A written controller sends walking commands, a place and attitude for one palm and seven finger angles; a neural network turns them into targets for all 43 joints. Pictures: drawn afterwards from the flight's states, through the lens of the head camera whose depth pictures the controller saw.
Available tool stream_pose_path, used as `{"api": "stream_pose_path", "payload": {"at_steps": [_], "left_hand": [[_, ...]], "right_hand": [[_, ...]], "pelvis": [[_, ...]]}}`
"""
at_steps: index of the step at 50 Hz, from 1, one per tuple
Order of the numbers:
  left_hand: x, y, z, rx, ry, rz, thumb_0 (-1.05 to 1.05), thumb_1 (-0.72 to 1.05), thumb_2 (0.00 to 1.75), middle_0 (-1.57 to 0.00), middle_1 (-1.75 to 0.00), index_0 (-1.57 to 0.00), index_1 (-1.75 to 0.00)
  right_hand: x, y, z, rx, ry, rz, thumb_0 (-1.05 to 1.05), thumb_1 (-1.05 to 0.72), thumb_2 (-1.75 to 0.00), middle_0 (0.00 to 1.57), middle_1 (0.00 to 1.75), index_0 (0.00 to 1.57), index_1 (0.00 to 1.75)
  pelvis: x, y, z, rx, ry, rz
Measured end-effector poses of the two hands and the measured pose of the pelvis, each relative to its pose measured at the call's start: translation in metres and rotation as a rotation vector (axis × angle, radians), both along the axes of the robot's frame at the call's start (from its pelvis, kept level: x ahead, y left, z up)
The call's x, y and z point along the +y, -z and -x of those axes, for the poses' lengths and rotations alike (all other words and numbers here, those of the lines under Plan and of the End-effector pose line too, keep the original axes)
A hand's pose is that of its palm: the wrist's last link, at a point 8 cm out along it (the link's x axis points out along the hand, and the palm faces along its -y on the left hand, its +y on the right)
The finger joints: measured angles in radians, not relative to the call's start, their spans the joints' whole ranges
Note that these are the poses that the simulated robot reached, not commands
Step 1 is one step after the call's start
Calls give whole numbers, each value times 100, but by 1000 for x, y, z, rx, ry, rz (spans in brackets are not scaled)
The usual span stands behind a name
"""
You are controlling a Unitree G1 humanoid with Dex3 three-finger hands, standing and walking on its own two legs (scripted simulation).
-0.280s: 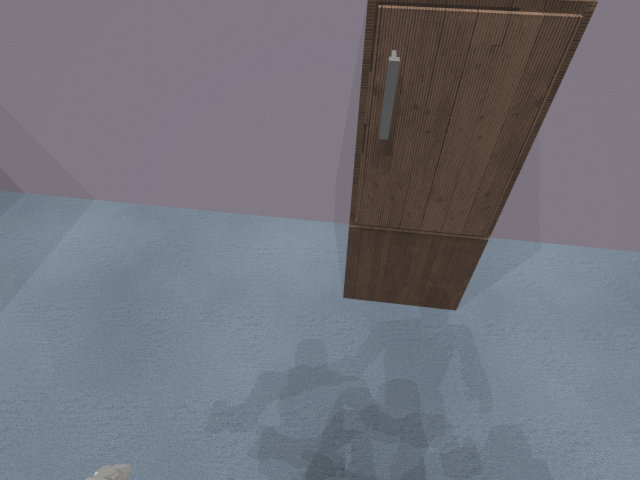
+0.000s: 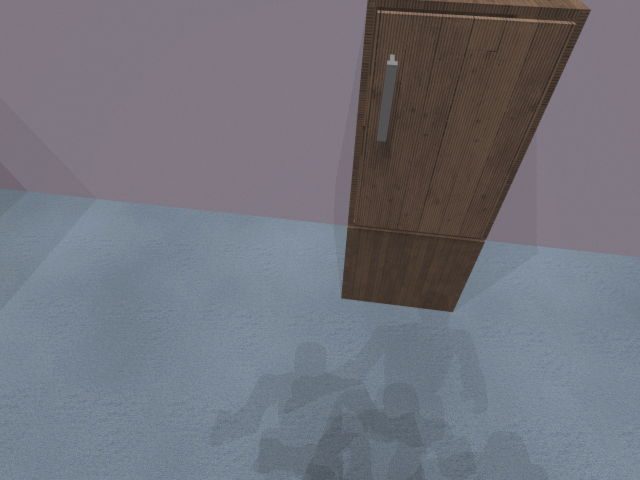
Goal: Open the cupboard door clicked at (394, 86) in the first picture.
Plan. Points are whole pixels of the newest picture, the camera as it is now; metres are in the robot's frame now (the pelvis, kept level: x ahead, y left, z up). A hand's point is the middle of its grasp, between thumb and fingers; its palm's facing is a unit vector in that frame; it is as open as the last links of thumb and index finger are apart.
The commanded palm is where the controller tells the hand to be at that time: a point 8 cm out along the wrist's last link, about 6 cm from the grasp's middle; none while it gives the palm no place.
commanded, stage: stand and wait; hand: left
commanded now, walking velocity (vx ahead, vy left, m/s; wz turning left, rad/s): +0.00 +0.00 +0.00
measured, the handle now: (386, 99) +0.88 -0.09 +0.08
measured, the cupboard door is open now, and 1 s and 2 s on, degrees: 0 0 0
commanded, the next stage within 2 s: look at it before walking up in 0.54 s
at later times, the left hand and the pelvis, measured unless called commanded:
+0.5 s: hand out of the picture +0.06 +0.24 -0.15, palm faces -0.03 -0.94 -0.33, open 7.4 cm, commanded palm none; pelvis -0.01 -0.01 +0.00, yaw +0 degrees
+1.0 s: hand out of the picture +0.08 +0.23 -0.15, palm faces -0.02 -0.94 -0.33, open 7.4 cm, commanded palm none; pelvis +0.01 -0.01 +0.01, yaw +0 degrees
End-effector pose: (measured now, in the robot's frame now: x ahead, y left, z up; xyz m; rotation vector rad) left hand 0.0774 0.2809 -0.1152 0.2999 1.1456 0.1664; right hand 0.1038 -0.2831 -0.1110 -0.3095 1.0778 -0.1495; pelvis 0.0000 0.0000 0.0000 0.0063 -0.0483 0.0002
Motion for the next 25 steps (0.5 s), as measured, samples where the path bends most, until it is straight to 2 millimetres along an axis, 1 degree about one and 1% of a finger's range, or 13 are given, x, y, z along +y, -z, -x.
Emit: {"api": "stream_pose_path", "payload": {"at_steps": [7, 13, 19, 25], "left_hand": [[-2, 4, 23, 63, -18, 0, 1, 90, 90, -20, -30, -21, -30], [-1, 5, 34, 99, -27, -8, 1, 90, 90, -20, -30, -21, -30], [0, 3, 33, 102, -28, -16, 1, 90, 90, -20, -30, -21, -30], [0, 1, 24, 85, -22, -20, 1, 90, 90, -20, -30, -21, -30]], "right_hand": [[-10, 4, 26, 75, 26, 9, 0, -90, -89, 20, 30, 20, 30], [-16, 8, 47, 133, 49, 13, 0, -90, -89, 20, 30, 20, 30], [-17, 10, 57, 163, 61, 10, 0, -90, -89, 20, 30, 20, 30], [-17, 11, 56, 164, 62, 4, 0, -90, -89, 20, 30, 20, 30]], "pelvis": [[-5, -1, 5, 3, 0, 1], [-7, -2, 7, 6, 0, 2], [-8, -3, 7, 8, 0, 2], [-9, -3, 5, 11, 0, 1]]}}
